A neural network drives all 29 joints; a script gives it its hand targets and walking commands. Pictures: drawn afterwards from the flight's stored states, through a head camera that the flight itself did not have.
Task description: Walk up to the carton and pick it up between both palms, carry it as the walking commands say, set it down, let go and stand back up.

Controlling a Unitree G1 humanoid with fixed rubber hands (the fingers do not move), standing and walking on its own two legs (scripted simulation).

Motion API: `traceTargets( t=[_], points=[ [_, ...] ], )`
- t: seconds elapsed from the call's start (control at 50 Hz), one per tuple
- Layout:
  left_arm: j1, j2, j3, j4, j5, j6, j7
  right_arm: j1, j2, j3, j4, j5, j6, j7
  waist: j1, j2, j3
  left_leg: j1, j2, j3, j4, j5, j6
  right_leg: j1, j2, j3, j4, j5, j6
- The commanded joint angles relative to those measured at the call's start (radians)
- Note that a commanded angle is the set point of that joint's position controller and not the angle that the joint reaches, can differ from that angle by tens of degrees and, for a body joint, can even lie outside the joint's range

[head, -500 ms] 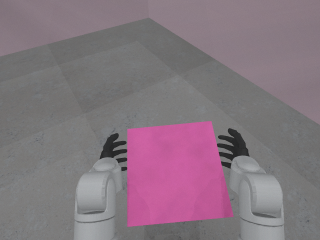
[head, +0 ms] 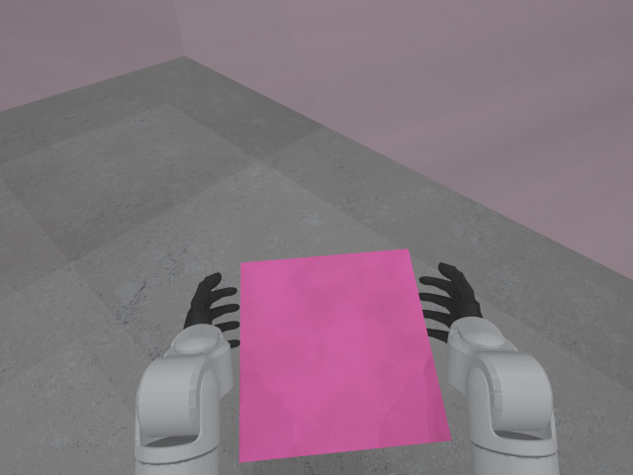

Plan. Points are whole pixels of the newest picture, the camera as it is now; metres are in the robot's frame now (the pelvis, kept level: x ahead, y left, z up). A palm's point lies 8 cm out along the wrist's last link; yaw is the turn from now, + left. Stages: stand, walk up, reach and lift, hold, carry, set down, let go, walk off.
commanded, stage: carry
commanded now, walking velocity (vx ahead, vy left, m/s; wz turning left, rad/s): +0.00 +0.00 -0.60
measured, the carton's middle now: (332, 357) +0.28 +0.02 +0.00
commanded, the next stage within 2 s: none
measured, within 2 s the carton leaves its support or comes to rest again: neither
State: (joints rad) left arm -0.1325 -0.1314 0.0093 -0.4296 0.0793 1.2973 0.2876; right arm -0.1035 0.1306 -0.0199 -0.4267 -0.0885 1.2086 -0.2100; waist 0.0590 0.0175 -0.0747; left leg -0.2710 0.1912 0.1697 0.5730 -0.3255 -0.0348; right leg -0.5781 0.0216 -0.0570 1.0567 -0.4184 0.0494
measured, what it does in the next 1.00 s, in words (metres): steps to the right: right foot, then left foot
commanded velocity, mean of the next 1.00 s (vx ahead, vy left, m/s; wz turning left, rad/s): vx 0.00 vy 0.00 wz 0.04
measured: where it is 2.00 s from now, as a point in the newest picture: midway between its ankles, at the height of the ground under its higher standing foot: outside the picture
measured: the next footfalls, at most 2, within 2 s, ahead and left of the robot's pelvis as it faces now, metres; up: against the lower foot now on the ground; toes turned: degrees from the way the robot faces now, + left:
right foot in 0.16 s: +0.04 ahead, -0.16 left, +0.00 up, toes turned -2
left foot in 0.60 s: -0.01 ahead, +0.01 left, +0.00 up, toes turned -13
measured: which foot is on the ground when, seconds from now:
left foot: down 0.00-0.16, up 0.18-0.58, down 0.60-1.00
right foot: up 0.00-0.14, down 0.16-1.00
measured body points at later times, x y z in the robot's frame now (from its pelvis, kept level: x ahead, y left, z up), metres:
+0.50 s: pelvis -0.05 -0.11 -0.02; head -0.01 -0.11 +0.43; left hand +0.27 -0.04 +0.06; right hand +0.19 -0.33 +0.07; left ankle -0.02 +0.03 -0.69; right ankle +0.01 -0.16 -0.74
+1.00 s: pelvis -0.08 -0.13 +0.00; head -0.11 -0.12 +0.45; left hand +0.20 -0.01 +0.07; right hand +0.19 -0.30 +0.08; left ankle -0.05 +0.00 -0.74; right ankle +0.01 -0.16 -0.74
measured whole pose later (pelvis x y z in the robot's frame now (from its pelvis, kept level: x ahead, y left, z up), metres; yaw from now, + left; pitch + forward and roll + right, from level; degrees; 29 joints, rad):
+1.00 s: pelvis -0.08 -0.13 +0.00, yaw -5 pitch +2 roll +1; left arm -0.20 -0.14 0.05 -0.21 0.12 1.26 0.23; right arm -0.20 0.14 -0.07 -0.25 -0.14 1.24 -0.21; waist 0.01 -0.03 -0.11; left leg -0.31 0.03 0.06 0.52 -0.27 0.03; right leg -0.34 0.08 -0.19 0.35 -0.07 -0.10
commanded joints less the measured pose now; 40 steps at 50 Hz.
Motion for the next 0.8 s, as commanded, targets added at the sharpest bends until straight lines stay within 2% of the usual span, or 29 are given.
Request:
traceTargets(
  t=[0.0, 0.06, 0.08, 0.1, 0.12, 0.14, 0.16, 0.18, 0.22, 0.24, 0.26, 0.28, 0.3, 0.36, 0.4, 0.44, 0.5, 0.54, 0.56, 0.58, 0.6, 0.62, 0.64, 0.68, 0.72, 0.78],
  points=[
    [-0.490, -1.029, -0.628, -0.155, -0.441, -0.060, -0.307, -0.359, 0.954, 0.483, -0.131, 0.324, -0.019, 0.214, -0.068, 0.253, -0.208, 0.189, 0.164, -0.015, -0.062, 0.616, 0.049, 0.014, 0.022, -0.096, -0.143, -0.013, 0.021],
    [-0.473, -1.014, -0.609, -0.115, -0.427, -0.040, -0.304, -0.332, 0.957, 0.478, -0.087, 0.318, -0.003, 0.214, -0.071, 0.311, -0.241, 0.192, 0.200, -0.006, -0.016, 0.574, 0.047, 0.083, 0.006, -0.100, -0.308, 0.012, 0.003],
    [-0.456, -1.019, -0.599, -0.093, -0.420, -0.035, -0.304, -0.341, 0.965, 0.483, -0.077, 0.320, 0.002, 0.215, -0.061, 0.286, -0.247, 0.187, 0.190, 0.020, 0.037, 0.566, 0.026, 0.130, 0.016, -0.116, -0.418, 0.072, -0.005],
    [-0.439, -1.021, -0.588, -0.078, -0.413, -0.032, -0.305, -0.347, 0.970, 0.492, -0.069, 0.323, 0.007, 0.216, -0.044, 0.222, -0.276, 0.153, 0.167, 0.062, 0.135, 0.547, -0.013, 0.252, 0.024, -0.123, -0.578, 0.200, -0.015],
    [-0.441, -1.029, -0.582, -0.076, -0.408, -0.034, -0.308, -0.345, 0.973, 0.496, -0.058, 0.330, 0.008, 0.218, -0.035, 0.099, -0.307, 0.021, 0.128, 0.066, 0.263, 0.429, -0.059, 0.419, -0.013, -0.015, -0.640, 0.319, -0.033],
    [-0.440, -1.023, -0.572, -0.072, -0.403, -0.042, -0.313, -0.362, 0.992, 0.519, -0.069, 0.331, 0.011, 0.220, -0.042, -0.213, -0.303, -0.277, 0.028, 0.055, 0.455, -0.147, -0.121, 0.620, -0.268, 0.325, -0.628, 0.846, -0.117],
    [-0.420, -1.015, -0.552, -0.061, -0.395, -0.050, -0.318, -0.421, 1.005, 0.556, -0.089, 0.340, 0.012, 0.225, -0.052, -0.388, -0.288, -0.455, -0.018, -0.003, 0.586, -0.376, -0.134, 0.684, -0.378, 0.432, -0.505, 1.265, -0.202],
    [-0.411, -1.023, -0.539, -0.059, -0.387, -0.054, -0.320, -0.449, 1.026, 0.577, -0.084, 0.358, 0.014, 0.230, -0.049, -0.286, -0.292, -0.458, -0.011, -0.061, 0.636, -0.391, -0.132, 0.669, -0.360, 0.380, -0.469, 1.372, -0.227],
    [-0.406, -1.069, -0.510, -0.086, -0.376, -0.074, -0.321, -0.498, 1.088, 0.617, -0.111, 0.406, 0.006, 0.243, -0.045, -0.224, -0.320, -0.423, -0.021, -0.094, 0.651, -0.292, -0.114, 0.586, -0.291, 0.319, -0.524, 1.088, -0.213],
    [-0.415, -1.088, -0.505, -0.102, -0.370, -0.088, -0.323, -0.536, 1.115, 0.643, -0.135, 0.435, -0.004, 0.251, -0.048, -0.203, -0.331, -0.397, -0.028, -0.101, 0.639, -0.219, -0.109, 0.555, -0.247, 0.280, -0.538, 0.938, -0.194],
    [-0.440, -1.107, -0.510, -0.137, -0.371, -0.106, -0.324, -0.561, 1.144, 0.659, -0.163, 0.455, -0.017, 0.253, -0.046, -0.199, -0.357, -0.398, -0.033, -0.101, 0.632, -0.161, -0.107, 0.560, -0.222, 0.255, -0.547, 0.830, -0.181],
    [-0.456, -1.120, -0.515, -0.171, -0.376, -0.122, -0.323, -0.566, 1.159, 0.663, -0.193, 0.469, -0.030, 0.254, -0.044, -0.191, -0.383, -0.416, -0.038, -0.108, 0.619, -0.128, -0.103, 0.578, -0.216, 0.255, -0.551, 0.759, -0.186],
    [-0.479, -1.120, -0.518, -0.203, -0.381, -0.133, -0.321, -0.567, 1.168, 0.659, -0.203, 0.474, -0.040, 0.252, -0.043, -0.158, -0.409, -0.411, -0.044, -0.115, 0.611, -0.110, -0.101, 0.588, -0.207, 0.258, -0.558, 0.687, -0.187],
    [-0.479, -1.097, -0.537, -0.257, -0.389, -0.148, -0.315, -0.498, 1.153, 0.635, -0.190, 0.461, -0.053, 0.243, -0.034, -0.101, -0.462, -0.376, -0.080, -0.116, 0.556, -0.101, -0.090, 0.599, -0.218, 0.299, -0.582, 0.613, -0.209],
    [-0.438, -1.064, -0.546, -0.235, -0.377, -0.140, -0.310, -0.432, 1.111, 0.609, -0.139, 0.436, -0.044, 0.242, -0.034, -0.063, -0.479, -0.340, -0.108, -0.124, 0.510, -0.118, -0.065, 0.583, -0.230, 0.308, -0.603, 0.526, -0.228],
    [-0.405, -1.060, -0.554, -0.187, -0.366, -0.128, -0.308, -0.406, 1.073, 0.596, -0.108, 0.416, -0.034, 0.244, -0.036, -0.027, -0.476, -0.269, -0.129, -0.144, 0.393, -0.116, -0.033, 0.545, -0.236, 0.299, -0.642, 0.390, -0.231],
    [-0.405, -1.071, -0.561, -0.165, -0.358, -0.117, -0.308, -0.412, 1.051, 0.600, -0.101, 0.405, -0.016, 0.254, -0.036, -0.075, -0.422, -0.138, -0.164, -0.126, 0.162, -0.143, 0.006, 0.465, -0.257, 0.275, -0.713, 0.294, -0.209],
    [-0.405, -1.063, -0.550, -0.141, -0.351, -0.106, -0.307, -0.421, 1.046, 0.603, -0.093, 0.400, -0.004, 0.259, -0.052, -0.099, -0.373, -0.048, -0.188, -0.084, -0.053, -0.053, 0.018, 0.445, -0.248, 0.218, -0.694, 0.300, -0.172],
    [-0.398, -1.056, -0.542, -0.118, -0.344, -0.100, -0.307, -0.422, 1.046, 0.602, -0.078, 0.396, 0.002, 0.261, -0.057, -0.097, -0.360, 0.014, -0.172, -0.098, -0.132, 0.021, 0.026, 0.422, -0.251, 0.200, -0.687, 0.303, -0.143],
    [-0.380, -1.045, -0.531, -0.093, -0.336, -0.094, -0.308, -0.428, 1.038, 0.598, -0.073, 0.390, 0.005, 0.261, -0.054, -0.071, -0.346, 0.060, -0.126, -0.158, -0.137, 0.031, 0.037, 0.376, -0.241, 0.182, -0.662, 0.304, -0.108],
    [-0.381, -1.031, -0.523, -0.080, -0.327, -0.089, -0.308, -0.436, 1.029, 0.597, -0.059, 0.385, 0.008, 0.260, -0.053, -0.002, -0.324, 0.103, -0.055, -0.260, -0.152, 0.023, 0.066, 0.298, -0.200, 0.160, -0.633, 0.268, -0.072],
    [-0.383, -1.023, -0.524, -0.074, -0.324, -0.085, -0.308, -0.428, 1.015, 0.589, -0.046, 0.375, 0.008, 0.258, -0.050, 0.076, -0.282, 0.109, 0.010, -0.329, -0.177, 0.011, 0.095, 0.232, -0.148, 0.120, -0.635, 0.232, -0.042],
    [-0.438, -1.025, -0.552, -0.107, -0.346, -0.081, -0.313, -0.412, 1.017, 0.566, -0.027, 0.359, 0.004, 0.257, -0.054, 0.129, -0.232, 0.026, 0.022, -0.346, -0.182, -0.016, 0.109, 0.250, -0.128, 0.109, -0.647, 0.215, -0.039],
    [-0.539, -1.034, -0.591, -0.134, -0.391, -0.074, -0.326, -0.413, 1.034, 0.531, -0.010, 0.334, 0.005, 0.247, -0.055, 0.052, -0.189, -0.089, -0.034, -0.267, -0.154, -0.012, 0.084, 0.335, -0.137, 0.124, -0.679, 0.202, -0.066],
    [-0.553, -1.028, -0.595, -0.107, -0.414, -0.060, -0.334, -0.412, 1.016, 0.508, 0.005, 0.307, 0.014, 0.235, -0.056, -0.034, -0.189, -0.084, -0.088, -0.200, -0.092, 0.029, 0.064, 0.332, -0.165, 0.156, -0.726, 0.161, -0.086],
    [-0.543, -1.029, -0.590, -0.069, -0.431, -0.043, -0.343, -0.417, 1.004, 0.484, 0.008, 0.284, 0.020, 0.218, -0.059, -0.071, -0.209, -0.039, -0.131, -0.165, -0.044, -0.002, 0.070, 0.294, -0.195, 0.205, -0.828, -0.018, -0.086]
  ],
)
